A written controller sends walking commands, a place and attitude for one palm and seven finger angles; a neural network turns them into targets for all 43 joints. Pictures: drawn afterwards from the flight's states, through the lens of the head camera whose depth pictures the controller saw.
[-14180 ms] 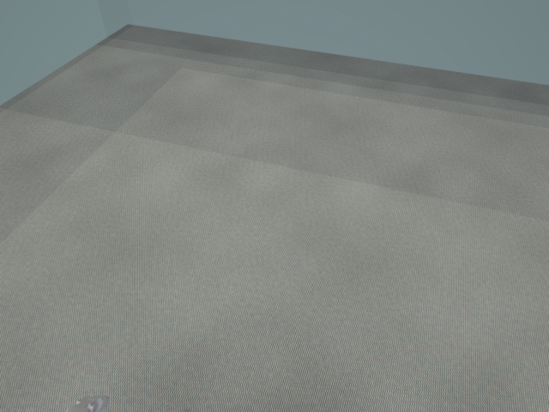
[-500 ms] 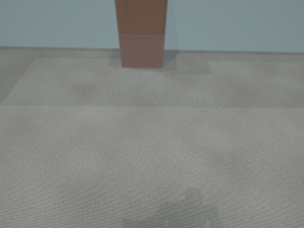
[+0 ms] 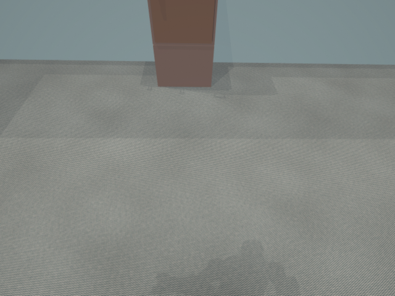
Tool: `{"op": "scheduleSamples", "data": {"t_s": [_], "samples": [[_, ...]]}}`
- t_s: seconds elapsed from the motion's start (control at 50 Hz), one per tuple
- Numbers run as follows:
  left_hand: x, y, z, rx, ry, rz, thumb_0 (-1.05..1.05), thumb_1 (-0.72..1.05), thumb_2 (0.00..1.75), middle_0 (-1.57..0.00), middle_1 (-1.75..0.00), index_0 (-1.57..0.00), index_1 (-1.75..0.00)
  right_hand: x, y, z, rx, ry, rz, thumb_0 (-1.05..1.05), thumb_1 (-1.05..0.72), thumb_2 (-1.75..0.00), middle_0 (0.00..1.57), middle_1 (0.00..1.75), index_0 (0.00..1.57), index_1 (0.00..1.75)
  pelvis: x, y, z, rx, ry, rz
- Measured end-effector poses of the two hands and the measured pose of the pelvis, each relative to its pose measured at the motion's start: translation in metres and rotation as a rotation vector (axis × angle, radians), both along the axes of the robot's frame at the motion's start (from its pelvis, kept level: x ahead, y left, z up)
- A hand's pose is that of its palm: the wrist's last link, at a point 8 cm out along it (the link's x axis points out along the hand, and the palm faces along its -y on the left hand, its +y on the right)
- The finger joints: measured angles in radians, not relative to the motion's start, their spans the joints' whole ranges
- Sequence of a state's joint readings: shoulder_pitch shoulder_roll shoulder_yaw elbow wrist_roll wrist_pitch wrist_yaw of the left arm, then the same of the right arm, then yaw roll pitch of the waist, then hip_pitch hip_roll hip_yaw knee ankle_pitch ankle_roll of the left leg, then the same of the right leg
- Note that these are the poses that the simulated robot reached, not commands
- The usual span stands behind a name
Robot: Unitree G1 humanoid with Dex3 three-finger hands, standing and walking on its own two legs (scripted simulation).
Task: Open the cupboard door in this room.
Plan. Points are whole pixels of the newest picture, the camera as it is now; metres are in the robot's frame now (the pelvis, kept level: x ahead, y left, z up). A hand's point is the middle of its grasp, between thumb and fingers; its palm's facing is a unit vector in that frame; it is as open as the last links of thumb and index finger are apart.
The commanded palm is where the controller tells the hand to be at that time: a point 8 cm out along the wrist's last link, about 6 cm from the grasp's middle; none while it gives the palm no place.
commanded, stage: turn or walk to find it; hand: left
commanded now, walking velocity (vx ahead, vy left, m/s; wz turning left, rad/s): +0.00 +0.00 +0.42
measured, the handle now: out of the picture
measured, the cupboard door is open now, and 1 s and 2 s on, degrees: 0 0 0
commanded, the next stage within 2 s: stand and wait in 0.84 s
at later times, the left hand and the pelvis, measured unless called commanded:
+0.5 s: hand out of the picture -0.01 +0.21 -0.20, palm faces +0.20 -0.95 -0.22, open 7.3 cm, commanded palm none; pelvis -0.01 +0.00 -0.03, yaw +11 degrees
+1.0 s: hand out of the picture -0.06 +0.13 -0.16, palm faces +0.41 -0.87 -0.28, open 7.3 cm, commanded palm none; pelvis -0.03 -0.08 -0.01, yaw +23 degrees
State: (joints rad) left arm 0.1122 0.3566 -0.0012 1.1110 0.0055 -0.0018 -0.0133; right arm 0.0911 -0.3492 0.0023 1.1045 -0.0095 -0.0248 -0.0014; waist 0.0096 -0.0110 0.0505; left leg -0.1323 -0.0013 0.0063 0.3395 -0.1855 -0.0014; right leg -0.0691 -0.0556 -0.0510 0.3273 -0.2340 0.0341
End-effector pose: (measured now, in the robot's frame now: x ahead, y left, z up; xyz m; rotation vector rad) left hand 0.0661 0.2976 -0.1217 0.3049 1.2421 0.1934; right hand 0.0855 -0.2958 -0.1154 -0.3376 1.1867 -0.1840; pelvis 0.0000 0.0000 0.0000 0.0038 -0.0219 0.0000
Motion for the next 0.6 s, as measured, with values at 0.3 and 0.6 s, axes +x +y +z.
{"op": "scheduleSamples", "data": {"t_s": [0.3,0.6], "samples": [[-0.034,-0.042,-0.02,-0.057,0.021,0.117,0.0,0.91,0.9,-0.2,-0.3,-0.2,-0.3,-0.011,0.04,-0.038,0.122,0.1,0.038,0.0,-0.91,-0.89,0.2,0.3,0.21,0.3,-0.003,-0.01,-0.013,-0.001,0.017,0.088],[-0.095,-0.044,-0.036,-0.113,0.059,0.274,0.01,0.91,0.9,-0.2,-0.3,-0.2,-0.3,-0.012,0.064,-0.031,0.102,0.112,0.134,0.0,-0.91,-0.89,0.21,0.3,0.21,0.3,-0.02,-0.002,-0.015,-0.012,0.026,0.228]]}}
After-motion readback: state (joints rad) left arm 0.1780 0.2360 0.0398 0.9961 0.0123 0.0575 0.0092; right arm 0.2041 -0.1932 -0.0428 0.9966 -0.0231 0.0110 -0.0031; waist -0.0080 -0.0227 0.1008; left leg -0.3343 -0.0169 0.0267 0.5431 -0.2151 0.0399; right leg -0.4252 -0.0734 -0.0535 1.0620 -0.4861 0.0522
